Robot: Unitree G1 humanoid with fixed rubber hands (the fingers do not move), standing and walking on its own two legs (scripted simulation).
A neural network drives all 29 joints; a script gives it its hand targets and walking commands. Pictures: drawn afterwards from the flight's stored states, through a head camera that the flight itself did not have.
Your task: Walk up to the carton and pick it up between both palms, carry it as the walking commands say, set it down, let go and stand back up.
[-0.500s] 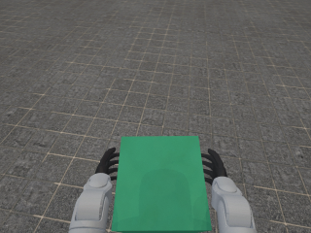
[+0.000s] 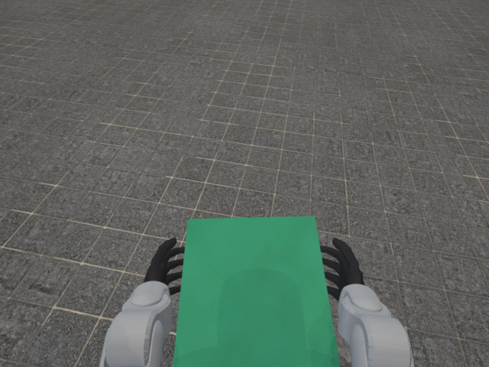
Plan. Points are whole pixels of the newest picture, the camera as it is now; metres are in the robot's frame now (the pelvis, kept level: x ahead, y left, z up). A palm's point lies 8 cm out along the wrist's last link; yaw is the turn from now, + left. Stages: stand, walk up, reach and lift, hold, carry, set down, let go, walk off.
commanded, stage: carry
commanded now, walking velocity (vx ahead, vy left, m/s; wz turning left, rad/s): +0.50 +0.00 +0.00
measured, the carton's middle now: (253, 305) +0.26 -0.02 -0.04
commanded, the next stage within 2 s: none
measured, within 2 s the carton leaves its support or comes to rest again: neither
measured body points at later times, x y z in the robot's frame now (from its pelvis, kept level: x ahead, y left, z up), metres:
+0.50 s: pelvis +0.30 +0.03 +0.03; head +0.32 +0.04 +0.48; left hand +0.55 +0.16 +0.10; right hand +0.54 -0.13 +0.11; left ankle +0.26 +0.10 -0.72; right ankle +0.40 -0.12 -0.67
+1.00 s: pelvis +0.43 +0.00 +0.02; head +0.43 +0.00 +0.47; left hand +0.68 +0.15 +0.09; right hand +0.68 -0.15 +0.10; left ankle +0.40 +0.10 -0.72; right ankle +0.50 -0.09 -0.72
